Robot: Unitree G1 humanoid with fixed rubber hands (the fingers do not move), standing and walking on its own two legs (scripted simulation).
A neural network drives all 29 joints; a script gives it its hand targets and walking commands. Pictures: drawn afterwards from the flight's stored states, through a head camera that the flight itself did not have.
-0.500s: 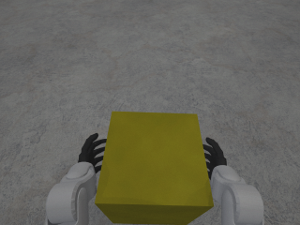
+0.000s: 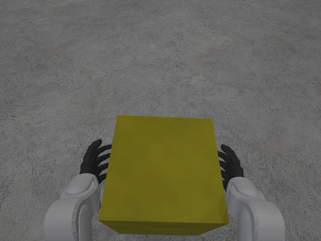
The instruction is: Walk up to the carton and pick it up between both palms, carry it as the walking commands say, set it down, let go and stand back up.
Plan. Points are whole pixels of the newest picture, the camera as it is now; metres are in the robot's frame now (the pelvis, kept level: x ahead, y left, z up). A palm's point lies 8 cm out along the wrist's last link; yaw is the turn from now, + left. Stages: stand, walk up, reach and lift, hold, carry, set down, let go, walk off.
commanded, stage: carry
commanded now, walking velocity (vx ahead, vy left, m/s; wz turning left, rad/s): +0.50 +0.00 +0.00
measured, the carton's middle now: (161, 181) +0.26 -0.01 +0.02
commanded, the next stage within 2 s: none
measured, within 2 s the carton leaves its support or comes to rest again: neither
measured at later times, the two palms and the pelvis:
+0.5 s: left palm (96, 78) +0.58 +0.18 +0.08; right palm (188, 79) +0.58 -0.11 +0.07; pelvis +0.33 +0.03 -0.01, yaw +1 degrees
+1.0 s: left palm (107, 26) +0.89 +0.19 +0.09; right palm (177, 27) +0.92 -0.11 +0.08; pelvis +0.67 +0.02 +0.01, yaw +4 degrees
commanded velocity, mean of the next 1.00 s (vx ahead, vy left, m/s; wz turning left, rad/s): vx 0.50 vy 0.00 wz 0.00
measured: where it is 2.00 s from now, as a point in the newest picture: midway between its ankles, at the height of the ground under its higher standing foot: (146, 103)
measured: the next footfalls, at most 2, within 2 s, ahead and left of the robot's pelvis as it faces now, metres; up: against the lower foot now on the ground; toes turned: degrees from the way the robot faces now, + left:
right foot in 0.04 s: +0.15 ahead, -0.11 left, +0.00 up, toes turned -7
left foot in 0.40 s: +0.40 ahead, +0.13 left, +0.00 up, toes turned +14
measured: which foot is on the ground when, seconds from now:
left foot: down 0.00-0.08, up 0.10-0.38, down 0.40-0.78, up 0.80-1.00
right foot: up 0.00-0.02, down 0.04-0.44, up 0.46-0.70, down 0.72-1.00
